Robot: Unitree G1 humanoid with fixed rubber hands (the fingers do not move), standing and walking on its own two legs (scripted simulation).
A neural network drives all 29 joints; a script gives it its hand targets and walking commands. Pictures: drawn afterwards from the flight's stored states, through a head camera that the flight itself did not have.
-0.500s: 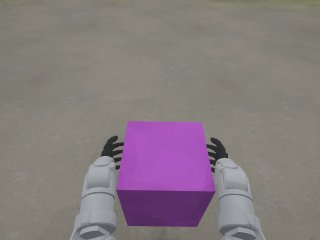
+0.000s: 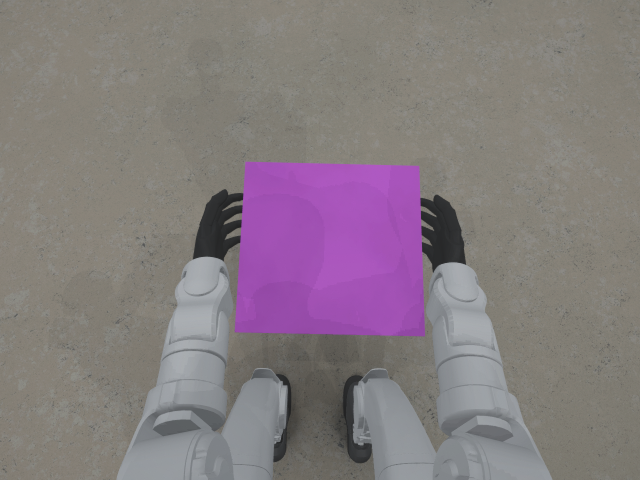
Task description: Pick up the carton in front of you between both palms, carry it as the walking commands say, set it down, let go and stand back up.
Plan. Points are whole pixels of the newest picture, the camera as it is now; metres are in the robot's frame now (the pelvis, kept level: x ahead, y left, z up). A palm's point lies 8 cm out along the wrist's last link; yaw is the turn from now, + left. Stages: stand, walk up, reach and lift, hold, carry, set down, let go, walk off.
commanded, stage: set down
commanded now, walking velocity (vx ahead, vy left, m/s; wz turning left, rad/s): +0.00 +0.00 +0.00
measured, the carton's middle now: (327, 260) +0.38 -0.01 -0.14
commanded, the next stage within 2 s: none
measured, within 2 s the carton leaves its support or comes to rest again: rests again in 1.82 s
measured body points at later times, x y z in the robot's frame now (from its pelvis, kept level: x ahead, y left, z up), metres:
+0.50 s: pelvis -0.03 +0.00 -0.13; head +0.22 +0.00 +0.24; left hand +0.44 +0.14 -0.22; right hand +0.43 -0.16 -0.22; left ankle +0.06 +0.11 -0.66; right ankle +0.06 -0.11 -0.66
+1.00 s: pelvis -0.05 +0.01 -0.25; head +0.28 +0.00 +0.06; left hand +0.48 +0.13 -0.38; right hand +0.47 -0.17 -0.38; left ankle +0.06 +0.11 -0.66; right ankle +0.06 -0.11 -0.66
